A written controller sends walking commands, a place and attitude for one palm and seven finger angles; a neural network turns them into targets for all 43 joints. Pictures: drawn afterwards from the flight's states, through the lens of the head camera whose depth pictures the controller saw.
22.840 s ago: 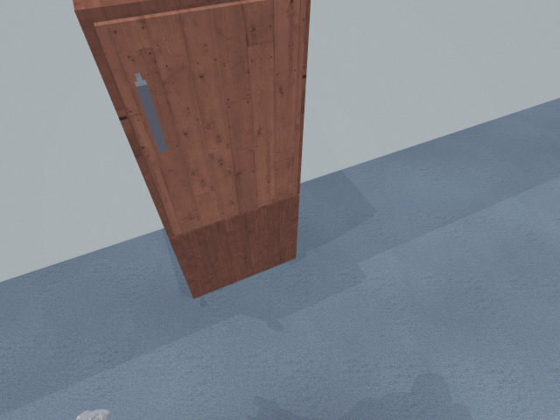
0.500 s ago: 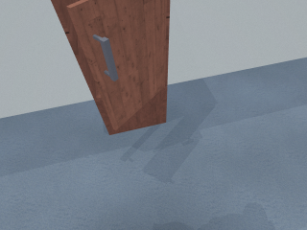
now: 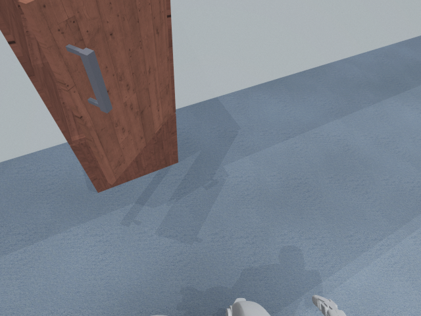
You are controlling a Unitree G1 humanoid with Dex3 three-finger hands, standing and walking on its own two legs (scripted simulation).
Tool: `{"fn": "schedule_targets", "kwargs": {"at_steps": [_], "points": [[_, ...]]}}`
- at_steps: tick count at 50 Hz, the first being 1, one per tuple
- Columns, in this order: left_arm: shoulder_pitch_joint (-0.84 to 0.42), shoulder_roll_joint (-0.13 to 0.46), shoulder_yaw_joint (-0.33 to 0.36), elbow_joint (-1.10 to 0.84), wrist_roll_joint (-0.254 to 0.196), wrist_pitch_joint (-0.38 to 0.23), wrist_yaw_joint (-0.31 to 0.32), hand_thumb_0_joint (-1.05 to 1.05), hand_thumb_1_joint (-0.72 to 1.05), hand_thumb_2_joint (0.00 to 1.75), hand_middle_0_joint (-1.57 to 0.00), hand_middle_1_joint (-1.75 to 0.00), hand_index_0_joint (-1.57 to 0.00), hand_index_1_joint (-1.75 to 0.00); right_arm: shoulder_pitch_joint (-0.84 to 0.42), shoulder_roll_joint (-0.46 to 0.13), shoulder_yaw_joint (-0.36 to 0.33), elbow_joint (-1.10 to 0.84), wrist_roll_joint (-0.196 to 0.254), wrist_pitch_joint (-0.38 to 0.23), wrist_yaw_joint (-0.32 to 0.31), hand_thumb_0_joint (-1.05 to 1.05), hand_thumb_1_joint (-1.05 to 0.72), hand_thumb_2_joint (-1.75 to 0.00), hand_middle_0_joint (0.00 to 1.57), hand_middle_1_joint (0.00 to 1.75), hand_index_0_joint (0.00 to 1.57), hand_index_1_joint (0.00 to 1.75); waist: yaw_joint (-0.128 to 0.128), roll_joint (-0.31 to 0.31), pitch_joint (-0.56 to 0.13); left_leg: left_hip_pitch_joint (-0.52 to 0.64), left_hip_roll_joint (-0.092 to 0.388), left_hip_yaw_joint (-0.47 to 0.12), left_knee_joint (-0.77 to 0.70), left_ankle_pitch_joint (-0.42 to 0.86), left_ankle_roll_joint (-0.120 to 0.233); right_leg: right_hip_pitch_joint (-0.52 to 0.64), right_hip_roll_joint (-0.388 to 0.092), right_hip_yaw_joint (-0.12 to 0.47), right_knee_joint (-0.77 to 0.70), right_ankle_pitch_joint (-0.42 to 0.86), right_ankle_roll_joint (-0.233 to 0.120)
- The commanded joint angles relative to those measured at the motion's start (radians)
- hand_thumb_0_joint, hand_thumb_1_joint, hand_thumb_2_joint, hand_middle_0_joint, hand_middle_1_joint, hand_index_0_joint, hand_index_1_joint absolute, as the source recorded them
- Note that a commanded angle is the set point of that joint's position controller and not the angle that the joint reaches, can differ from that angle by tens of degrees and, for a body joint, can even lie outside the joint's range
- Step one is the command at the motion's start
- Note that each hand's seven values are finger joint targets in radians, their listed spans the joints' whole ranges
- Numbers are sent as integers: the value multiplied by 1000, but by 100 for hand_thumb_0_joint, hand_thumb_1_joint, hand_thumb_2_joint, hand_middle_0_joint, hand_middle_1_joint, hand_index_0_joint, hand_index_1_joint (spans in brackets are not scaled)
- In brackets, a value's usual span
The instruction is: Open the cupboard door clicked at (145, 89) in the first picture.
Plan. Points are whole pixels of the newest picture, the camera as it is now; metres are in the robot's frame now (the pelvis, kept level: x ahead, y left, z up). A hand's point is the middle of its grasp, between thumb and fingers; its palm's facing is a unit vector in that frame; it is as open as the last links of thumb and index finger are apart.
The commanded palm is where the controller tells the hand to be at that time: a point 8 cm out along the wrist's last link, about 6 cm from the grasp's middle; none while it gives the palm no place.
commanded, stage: walk to a spot facing it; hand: left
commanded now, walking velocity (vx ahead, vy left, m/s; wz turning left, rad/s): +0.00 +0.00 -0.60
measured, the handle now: (90, 80) +0.54 +0.33 +0.09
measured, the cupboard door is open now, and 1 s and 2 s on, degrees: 36 36 36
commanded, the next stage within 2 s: none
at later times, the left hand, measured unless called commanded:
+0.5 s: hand (138, 313) +0.13 +0.16 -0.17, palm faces -0.31 -0.92 -0.24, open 7.4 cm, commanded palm none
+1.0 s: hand (225, 243) +0.29 -0.02 -0.15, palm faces -0.65 -0.73 -0.20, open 7.4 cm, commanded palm none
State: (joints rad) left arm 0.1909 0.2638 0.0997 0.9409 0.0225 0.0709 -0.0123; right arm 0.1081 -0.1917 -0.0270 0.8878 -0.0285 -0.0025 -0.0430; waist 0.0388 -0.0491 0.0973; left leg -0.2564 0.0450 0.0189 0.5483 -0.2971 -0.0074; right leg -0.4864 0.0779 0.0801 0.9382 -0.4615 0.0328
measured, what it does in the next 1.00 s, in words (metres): steps on the spot, turning right: right foot, then left foot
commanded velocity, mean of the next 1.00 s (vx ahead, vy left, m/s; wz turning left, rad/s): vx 0.18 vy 0.00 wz -0.58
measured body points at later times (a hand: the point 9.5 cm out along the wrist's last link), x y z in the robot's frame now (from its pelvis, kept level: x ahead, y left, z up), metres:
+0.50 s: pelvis -0.01 -0.01 +0.00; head +0.04 -0.03 +0.44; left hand +0.15 +0.20 -0.15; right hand -0.02 -0.30 -0.14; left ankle +0.05 +0.11 -0.70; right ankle -0.02 -0.15 -0.73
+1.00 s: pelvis +0.06 -0.08 -0.01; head +0.09 -0.10 +0.44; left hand +0.33 +0.02 -0.14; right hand -0.16 -0.20 -0.15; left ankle +0.07 +0.10 -0.73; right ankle +0.03 -0.19 -0.74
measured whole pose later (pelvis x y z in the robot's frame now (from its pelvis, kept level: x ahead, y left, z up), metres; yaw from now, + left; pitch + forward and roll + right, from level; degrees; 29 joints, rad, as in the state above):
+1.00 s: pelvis +0.06 -0.08 -0.01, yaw -38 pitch +1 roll +0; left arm 0.07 0.23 0.07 0.91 0.03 0.01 -0.07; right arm 0.49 -0.19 -0.03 1.03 -0.04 -0.03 -0.01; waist -0.07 0.00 0.06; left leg -0.11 0.20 0.29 0.59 -0.42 -0.07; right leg -0.37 -0.05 -0.12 0.57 -0.29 -0.05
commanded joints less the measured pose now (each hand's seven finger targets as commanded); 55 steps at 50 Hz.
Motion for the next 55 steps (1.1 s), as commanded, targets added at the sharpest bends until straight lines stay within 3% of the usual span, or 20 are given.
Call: {"fn": "schedule_targets", "kwargs": {"at_steps": [1,7,10,11,12,13,18,26,27,28,29,30,32,34,45,48,49,50,52,55], "points": [[-14,59,13,-102,-1,-24,-22,0,90,90,-20,-30,-20,-30,35,-194,-48,-62,-9,-12,-15,0,-90,-90,20,30,20,30,-15,242,-85,104,258,-86,-189,509,137,-99,-88,-58,218,2,34],[-72,39,-5,-122,-3,-29,-32,0,90,90,-20,-30,-20,-30,138,-230,-65,-26,-7,-3,-2,0,-90,-90,20,30,20,30,-64,284,-101,128,273,8,-144,493,115,68,-79,-167,-123,20,9],[-3,60,1,-101,-5,-39,-28,0,90,90,-20,-30,-20,-30,114,-245,-73,-31,-2,4,5,0,-90,-90,20,30,20,30,-24,260,-114,67,270,48,-37,432,64,243,-74,-179,-355,156,-20],[68,106,10,-78,-2,-46,-23,0,90,90,-20,-30,-20,-30,102,-236,-72,-40,6,6,10,0,-90,-90,20,30,20,30,13,172,-139,-22,232,91,93,321,14,393,-107,-136,-488,312,-44],[121,232,35,-64,11,-60,-6,0,90,90,-20,-30,-20,-30,110,-150,-57,-75,19,8,17,0,-90,-90,20,30,20,30,30,-210,-172,-268,88,192,349,-70,-56,569,-374,245,-603,606,-143],[168,279,41,-51,-4,-59,9,0,90,90,-20,-30,-20,-30,51,-151,-47,-108,18,20,13,0,-90,-90,20,30,20,30,73,-273,-174,-333,36,71,525,-371,-62,510,-501,362,-599,827,-246],[2,177,22,-98,5,-52,33,0,90,90,-20,-30,-20,-30,57,-133,-48,-55,22,25,17,0,-90,-90,20,30,20,30,-25,-136,-175,-264,53,-7,539,-175,-71,350,-313,215,-535,612,-221],[-67,167,22,-112,4,-37,10,0,90,90,-20,-30,-20,-30,194,-124,-50,-26,18,7,18,0,-90,-90,20,30,20,30,-90,-109,-109,105,-27,45,22,-57,-44,43,-219,296,-585,-43,-161],[-80,114,12,-128,-1,-34,3,0,90,90,-20,-30,-20,-30,267,-173,-56,-6,10,-6,8,0,-90,-90,20,30,20,30,-123,44,-104,243,59,-58,-163,-164,-13,-110,-132,229,-470,-162,-113],[-71,43,-6,-155,-9,-33,-9,0,90,90,-20,-30,-20,-30,330,-283,-79,5,-11,-14,4,0,-90,-90,20,30,20,30,-144,388,-104,307,337,-415,-343,-447,75,-264,26,31,-135,-196,-45],[-154,65,7,-200,-8,-42,-22,0,90,90,-20,-30,-20,-30,340,-333,-84,-1,-14,-23,-15,0,-90,-90,20,30,20,30,-148,316,-67,160,495,-560,-450,-533,171,-265,-54,-30,45,-141,-23],[-174,69,16,-181,12,-47,-31,0,90,90,-20,-30,-20,-30,308,-297,-74,-5,-20,-33,-3,0,-90,-90,20,30,20,30,-125,208,-16,75,458,-570,-457,-516,166,-240,-81,5,170,-61,-30],[-103,46,20,-133,16,-49,-47,0,90,90,-20,-30,-20,-30,194,-211,-48,-24,-13,-45,1,0,-90,-90,20,30,20,30,-48,196,23,43,331,-293,-413,-305,102,-239,-130,-40,259,109,-17],[-78,15,8,-111,13,-46,-58,0,90,90,-20,-30,-20,-30,222,-168,-37,-7,-7,-55,-1,0,-90,-90,20,30,20,30,-49,227,-30,115,262,-111,-365,-86,75,-222,-135,-78,239,187,-4],[-237,-17,-18,-130,8,-67,-62,0,90,90,-20,-30,-20,-30,388,-169,-45,84,-18,-54,20,0,-90,-90,20,30,20,30,-111,236,-20,183,328,125,-297,156,91,-7,-119,-215,-247,127,-41],[52,57,4,-36,10,-88,-47,0,90,90,-20,-30,-20,-30,315,-172,-42,69,-2,-51,29,0,-90,-90,20,30,20,30,42,108,-143,9,254,247,98,363,26,481,-66,-225,-443,180,-110],[236,185,39,16,14,-101,-30,0,90,90,-20,-30,-20,-30,269,-107,-25,28,21,-55,42,0,-90,-90,20,30,20,30,126,-168,-241,-311,143,303,425,47,-26,785,-328,143,-558,24,-205],[308,260,56,40,-12,-98,-14,0,90,90,-20,-30,-20,-30,171,-96,-23,-29,21,-55,38,0,-90,-90,20,30,20,30,140,-253,-217,-509,51,164,677,-341,-44,761,-510,496,-682,145,-285],[145,190,34,-7,-12,-98,4,0,90,90,-20,-30,-20,-30,118,-116,-41,-23,15,-48,37,0,-90,-90,20,30,20,30,57,-135,-98,-541,128,8,744,-167,-43,525,-450,398,-723,-7,-278],[-4,94,7,-44,2,-111,13,0,90,90,-20,-30,-20,-30,189,-80,-42,41,-1,-19,42,0,-90,-90,20,30,20,30,-54,-99,-51,-330,138,27,551,-45,-64,257,-334,136,-744,137,-223]]}}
